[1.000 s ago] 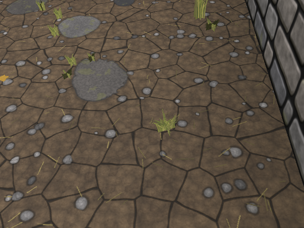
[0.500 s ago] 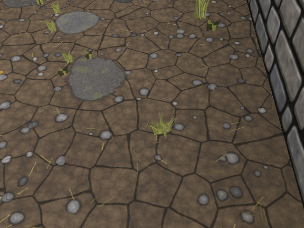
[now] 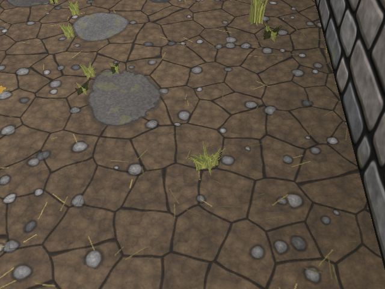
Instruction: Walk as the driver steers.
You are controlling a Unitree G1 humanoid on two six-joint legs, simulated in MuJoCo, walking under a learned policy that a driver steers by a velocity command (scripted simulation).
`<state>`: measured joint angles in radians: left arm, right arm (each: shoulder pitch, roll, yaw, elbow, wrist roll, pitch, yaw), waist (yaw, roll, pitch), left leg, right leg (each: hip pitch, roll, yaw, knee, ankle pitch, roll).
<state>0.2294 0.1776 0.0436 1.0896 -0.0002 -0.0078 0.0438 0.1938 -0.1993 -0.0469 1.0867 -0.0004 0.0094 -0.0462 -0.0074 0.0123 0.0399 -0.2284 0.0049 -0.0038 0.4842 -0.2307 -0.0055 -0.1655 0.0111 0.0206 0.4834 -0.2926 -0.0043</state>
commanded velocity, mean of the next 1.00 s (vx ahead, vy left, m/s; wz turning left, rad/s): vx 0.00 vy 0.00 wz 0.00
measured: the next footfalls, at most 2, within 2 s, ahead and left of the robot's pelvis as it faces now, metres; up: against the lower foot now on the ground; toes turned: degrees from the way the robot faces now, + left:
right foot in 1.82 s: +0.54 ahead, -0.05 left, +0.00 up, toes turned -4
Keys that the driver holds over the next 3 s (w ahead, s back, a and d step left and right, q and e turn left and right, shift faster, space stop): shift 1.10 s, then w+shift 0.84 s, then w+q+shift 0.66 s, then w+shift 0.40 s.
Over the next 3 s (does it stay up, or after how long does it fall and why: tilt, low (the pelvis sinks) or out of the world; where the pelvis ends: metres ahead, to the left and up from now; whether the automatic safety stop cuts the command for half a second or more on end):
stays up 1.39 0.21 0.00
